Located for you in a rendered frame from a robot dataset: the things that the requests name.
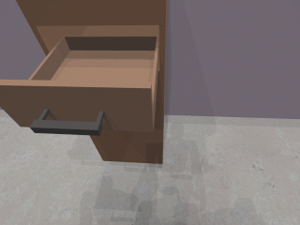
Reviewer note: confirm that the drawer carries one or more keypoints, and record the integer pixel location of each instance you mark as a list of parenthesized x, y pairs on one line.
[(83, 75)]

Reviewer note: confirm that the cabinet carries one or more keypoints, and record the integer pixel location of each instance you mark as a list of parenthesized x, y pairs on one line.
[(52, 19)]

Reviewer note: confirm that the handle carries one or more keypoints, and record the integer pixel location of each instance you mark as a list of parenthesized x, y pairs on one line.
[(67, 127)]

